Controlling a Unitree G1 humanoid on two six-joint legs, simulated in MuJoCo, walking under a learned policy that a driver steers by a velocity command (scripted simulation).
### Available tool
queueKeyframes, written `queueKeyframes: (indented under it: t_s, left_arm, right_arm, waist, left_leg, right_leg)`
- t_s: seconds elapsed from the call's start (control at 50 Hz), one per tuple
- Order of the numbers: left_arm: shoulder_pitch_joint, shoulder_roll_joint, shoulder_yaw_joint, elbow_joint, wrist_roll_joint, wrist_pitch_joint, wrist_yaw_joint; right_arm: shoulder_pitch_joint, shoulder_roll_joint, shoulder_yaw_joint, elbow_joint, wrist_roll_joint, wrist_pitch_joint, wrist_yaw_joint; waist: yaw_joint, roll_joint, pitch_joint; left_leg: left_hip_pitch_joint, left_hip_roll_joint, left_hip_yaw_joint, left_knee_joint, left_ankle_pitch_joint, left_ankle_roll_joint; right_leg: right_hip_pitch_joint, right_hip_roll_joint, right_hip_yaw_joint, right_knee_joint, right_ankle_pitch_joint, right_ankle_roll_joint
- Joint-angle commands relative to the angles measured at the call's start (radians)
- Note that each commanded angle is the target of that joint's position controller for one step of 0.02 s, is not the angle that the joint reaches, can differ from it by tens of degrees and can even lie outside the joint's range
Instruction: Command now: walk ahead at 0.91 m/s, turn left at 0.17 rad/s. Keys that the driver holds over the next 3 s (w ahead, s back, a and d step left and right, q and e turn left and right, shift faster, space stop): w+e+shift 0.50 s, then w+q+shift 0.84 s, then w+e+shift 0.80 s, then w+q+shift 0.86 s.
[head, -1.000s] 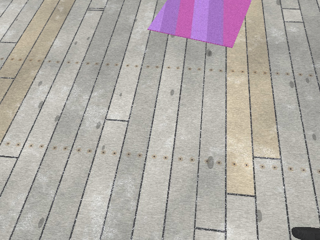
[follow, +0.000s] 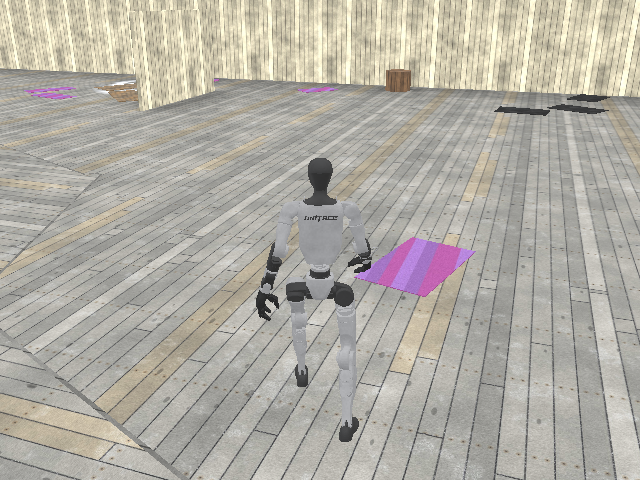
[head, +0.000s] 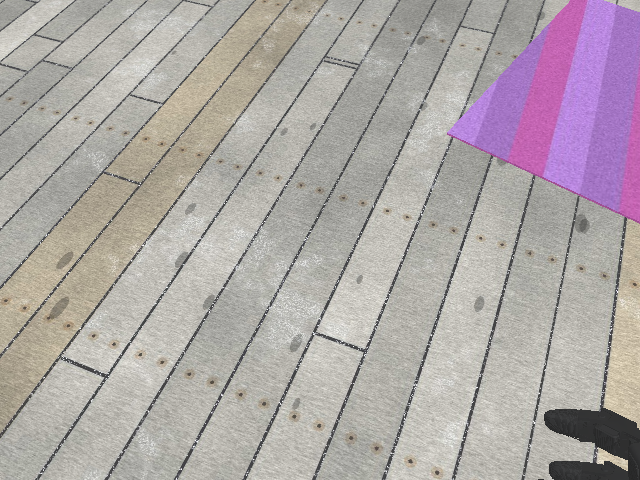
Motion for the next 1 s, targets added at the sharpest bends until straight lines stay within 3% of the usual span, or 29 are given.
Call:
queueKeyframes:
  t_s: [0.02,0.04,0.06,0.08,0.1,0.12,0.16,0.22,0.26,0.32,0.38,0.42,0.44,0.46,0.48,0.5,0.52,0.54,0.56,0.58,0.6,0.64,0.72,0.84,0.92,0.94,0.96,0.98,1.0]
  left_arm:
    - [0.083,0.027,-0.021,-0.116,-0.009,-0.040,-0.010]
    - [-0.036,0.143,0.003,-0.095,-0.061,-0.079,-0.011]
    - [-0.221,0.185,0.027,-0.171,-0.109,-0.083,-0.004]
    - [-0.256,0.128,0.011,-0.201,-0.098,-0.087,0.003]
    - [-0.252,0.106,0.012,-0.189,-0.066,-0.079,0.006]
    - [-0.168,0.093,0.019,-0.160,-0.060,-0.053,0.001]
    - [-0.092,0.058,0.023,-0.116,-0.065,0.000,-0.009]
    - [-0.151,0.035,0.023,-0.121,-0.058,0.038,-0.010]
    - [-0.221,0.037,0.021,-0.149,-0.055,0.031,-0.013]
    - [-0.317,0.043,0.018,-0.181,-0.042,0.009,-0.034]
    - [-0.375,0.056,0.022,-0.222,-0.045,-0.013,-0.070]
    - [-0.301,0.097,0.044,-0.231,-0.062,-0.005,-0.081]
    - [-0.185,0.138,0.064,-0.213,-0.066,0.016,-0.076]
    - [0.048,0.214,0.099,-0.157,-0.060,0.043,-0.064]
    - [0.308,0.259,0.124,-0.087,-0.052,0.064,-0.041]
    - [0.308,0.194,0.101,-0.030,-0.024,0.069,-0.038]
    - [0.068,0.130,0.046,-0.121,0.020,0.023,-0.042]
    - [0.030,0.057,0.039,-0.172,0.024,0.008,-0.044]
    - [0.003,0.057,0.040,-0.165,0.015,-0.012,-0.049]
    - [-0.100,0.070,0.039,-0.188,0.009,-0.035,-0.050]
    - [-0.171,0.076,0.033,-0.197,0.017,-0.048,-0.050]
    - [-0.199,0.066,0.022,-0.184,0.023,-0.061,-0.038]
    - [-0.083,0.073,0.021,-0.129,0.011,-0.087,-0.016]
    - [-0.014,0.095,0.012,-0.079,0.010,-0.079,0.003]
    - [-0.071,0.177,0.032,-0.096,0.041,-0.031,0.026]
    - [-0.116,0.197,0.041,-0.112,0.052,-0.015,0.036]
    - [-0.217,0.223,0.049,-0.142,0.055,-0.008,0.036]
    - [-0.283,0.167,0.036,-0.169,0.044,-0.024,0.026]
    - [-0.097,-0.023,-0.020,-0.241,0.003,-0.065,-0.008]
  right_arm:
    - [0.442,-0.351,-0.118,0.053,-0.022,-0.006,-0.047]
    - [0.541,-0.230,-0.092,0.047,-0.043,-0.022,-0.048]
    - [0.488,-0.186,-0.071,0.080,-0.062,-0.042,-0.041]
    - [0.426,-0.181,-0.070,0.100,-0.051,-0.056,-0.040]
    - [0.350,-0.138,-0.060,0.109,-0.057,-0.066,-0.041]
    - [0.293,-0.083,-0.046,0.108,-0.076,-0.078,-0.040]
    - [0.242,-0.026,-0.039,0.127,-0.065,-0.094,-0.034]
    - [0.218,-0.031,-0.044,0.160,-0.059,-0.104,-0.040]
    - [0.206,-0.034,-0.042,0.162,-0.073,-0.109,-0.051]
    - [0.261,-0.065,-0.044,0.184,-0.071,-0.112,-0.077]
    - [0.289,-0.135,-0.051,0.195,-0.071,-0.092,-0.107]
    - [0.289,-0.207,-0.067,0.192,-0.067,-0.063,-0.135]
    - [0.246,-0.242,-0.078,0.178,-0.056,-0.049,-0.143]
    - [0.152,-0.259,-0.085,0.149,-0.049,-0.044,-0.137]
    - [0.030,-0.234,-0.079,0.121,-0.027,-0.055,-0.113]
    - [-0.056,0.007,-0.017,0.074,-0.035,-0.098,-0.074]
    - [0.206,0.107,0.026,0.027,-0.011,-0.135,-0.056]
    - [0.209,-0.003,0.023,0.026,0.006,-0.161,-0.037]
    - [0.151,-0.062,0.003,0.031,0.023,-0.156,-0.035]
    - [0.170,-0.054,0.004,0.036,0.014,-0.135,-0.043]
    - [0.179,-0.040,0.010,0.058,-0.001,-0.110,-0.049]
    - [0.221,-0.064,0.002,0.095,0.000,-0.061,-0.064]
    - [0.030,-0.038,0.017,0.040,-0.024,-0.044,-0.084]
    - [-0.152,-0.007,0.019,0.000,-0.003,-0.083,-0.021]
    - [-0.026,-0.094,-0.026,0.012,0.005,-0.081,0.009]
    - [0.139,-0.142,-0.050,0.046,0.011,-0.066,0.005]
    - [0.426,-0.211,-0.081,0.120,0.007,-0.045,-0.008]
    - [0.596,-0.240,-0.089,0.174,0.004,-0.016,-0.033]
    - [0.502,-0.294,-0.093,0.153,-0.030,-0.034,-0.030]
  waist:
    - [-0.181,0.234,-0.357]
    - [-0.297,0.117,-0.561]
    - [-0.285,0.099,-0.305]
    - [-0.225,0.052,-0.155]
    - [-0.165,0.020,-0.070]
    - [-0.095,0.057,-0.044]
    - [-0.045,0.079,-0.011]
    - [-0.029,0.055,0.088]
    - [-0.031,0.066,0.136]
    - [-0.065,0.009,0.154]
    - [-0.061,0.018,0.119]
    - [0.008,0.105,0.021]
    - [0.084,0.155,-0.035]
    - [0.210,0.163,-0.117]
    - [0.344,0.076,-0.166]
    - [0.271,-0.376,-0.005]
    - [0.000,-0.429,-0.158]
    - [0.027,-0.200,-0.241]
    - [-0.009,0.057,-0.083]
    - [-0.076,0.142,-0.032]
    - [-0.098,0.156,0.017]
    - [-0.128,0.111,0.058]
    - [-0.004,0.034,0.088]
    - [0.082,-0.017,0.098]
    - [-0.046,-0.169,-0.013]
    - [-0.149,-0.207,-0.096]
    - [-0.299,-0.188,-0.208]
    - [-0.358,-0.013,-0.245]
    - [-0.129,0.412,-0.340]
  left_leg:
    - [1.245,0.307,-0.661,-0.175,-0.472,0.210]
    - [1.191,0.377,-0.919,-0.394,-0.706,0.184]
    - [1.026,0.358,-0.789,-0.470,-0.588,0.111]
    - [0.843,0.345,-0.670,-0.486,-0.464,0.090]
    - [0.691,0.315,-0.547,-0.491,-0.366,0.069]
    - [0.567,0.281,-0.430,-0.503,-0.295,0.046]
    - [0.473,0.246,-0.269,-0.558,-0.173,0.016]
    - [0.406,0.191,-0.054,-0.614,0.031,-0.059]
    - [0.376,0.127,0.066,-0.651,0.142,-0.084]
    - [0.477,0.128,0.146,-0.674,0.345,-0.113]
    - [0.632,0.150,0.192,-0.584,0.835,-0.173]
    - [0.731,0.184,0.197,-0.397,1.266,-0.186]
    - [0.731,0.210,0.186,-0.259,1.443,-0.176]
    - [0.644,0.225,0.157,-0.017,1.486,-0.157]
    - [0.467,0.148,0.147,0.410,1.150,-0.147]
    - [0.061,-0.142,0.100,0.982,-0.302,-0.159]
    - [-0.202,-0.118,-0.189,1.139,-0.467,-0.117]
    - [-0.188,-0.077,-0.248,1.036,-0.348,-0.045]
    - [-0.173,-0.023,-0.206,0.886,-0.248,-0.009]
    - [-0.135,0.036,-0.222,0.784,-0.178,-0.016]
    - [-0.070,0.076,-0.235,0.743,-0.147,-0.032]
    - [0.001,0.141,-0.233,0.653,-0.104,-0.068]
    - [-0.124,0.160,-0.191,0.360,0.145,-0.114]
    - [-0.080,0.062,-0.041,-0.129,0.449,-0.087]
    - [0.078,-0.092,0.090,-0.145,0.249,-0.018]
    - [0.236,-0.116,0.091,-0.102,0.169,0.007]
    - [0.544,-0.088,0.009,-0.088,0.169,0.049]
    - [0.837,-0.011,-0.151,-0.082,0.107,0.074]
    - [1.173,0.222,-0.773,-0.219,-0.296,0.328]
  right_leg:
    - [-0.965,0.045,0.163,0.982,0.147,-0.133]
    - [-0.930,0.116,0.445,1.087,0.062,-0.174]
    - [-1.045,0.095,0.433,1.120,0.129,-0.174]
    - [-1.067,0.044,0.423,1.060,0.190,-0.177]
    - [-1.037,-0.001,0.413,1.004,0.256,-0.172]
    - [-0.953,-0.041,0.426,0.981,0.330,-0.170]
    - [-0.907,-0.071,0.410,0.965,0.371,-0.157]
    - [-0.998,-0.066,0.397,0.918,0.464,-0.140]
    - [-1.010,-0.026,0.354,0.783,0.590,-0.137]
    - [-1.028,0.023,0.256,0.588,0.725,-0.149]
    - [-0.947,0.108,0.117,0.400,0.721,-0.191]
    - [-0.796,0.178,0.041,0.380,0.666,-0.206]
    - [-0.666,0.205,0.037,0.408,0.580,-0.221]
    - [-0.423,0.200,0.092,0.435,0.508,-0.264]
    - [-0.141,0.140,0.210,0.312,0.580,-0.332]
    - [-0.053,0.151,0.302,0.271,0.655,-0.385]
    - [-0.002,-0.003,0.825,0.181,0.308,-0.531]
    - [-0.026,-0.112,1.019,-0.065,-0.055,-0.542]
    - [-0.217,-0.131,1.018,-0.195,-0.182,-0.477]
    - [-0.361,-0.146,0.995,-0.196,-0.182,-0.460]
    - [-0.513,-0.114,0.928,-0.185,-0.117,-0.439]
    - [-0.687,-0.057,0.704,-0.195,0.020,-0.388]
    - [-0.601,0.016,0.380,-0.238,0.369,-0.303]
    - [-0.315,0.007,0.172,-0.281,0.643,-0.174]
    - [-0.082,-0.048,0.094,-0.027,1.531,-0.116]
    - [-0.097,-0.067,0.096,0.170,1.696,-0.114]
    - [-0.234,-0.067,0.106,0.470,1.712,-0.116]
    - [-0.525,0.048,0.117,0.876,1.021,-0.101]
    - [-1.056,0.235,0.301,1.285,-0.026,-0.033]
